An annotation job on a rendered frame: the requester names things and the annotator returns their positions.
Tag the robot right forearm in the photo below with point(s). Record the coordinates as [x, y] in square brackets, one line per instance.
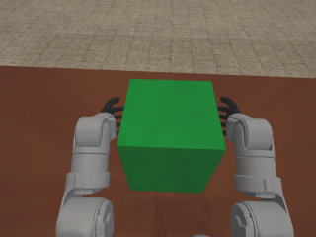
[255, 159]

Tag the carton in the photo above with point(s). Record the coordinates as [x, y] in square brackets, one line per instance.
[170, 137]

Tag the robot left hand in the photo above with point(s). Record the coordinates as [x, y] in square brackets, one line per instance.
[107, 109]

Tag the robot left upper arm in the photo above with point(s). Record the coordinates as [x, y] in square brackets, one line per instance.
[86, 217]

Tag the robot left forearm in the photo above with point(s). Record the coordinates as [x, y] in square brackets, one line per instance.
[90, 160]

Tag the robot right upper arm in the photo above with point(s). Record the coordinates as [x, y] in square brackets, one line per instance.
[259, 219]

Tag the robot right hand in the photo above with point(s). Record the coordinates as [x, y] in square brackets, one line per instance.
[230, 111]

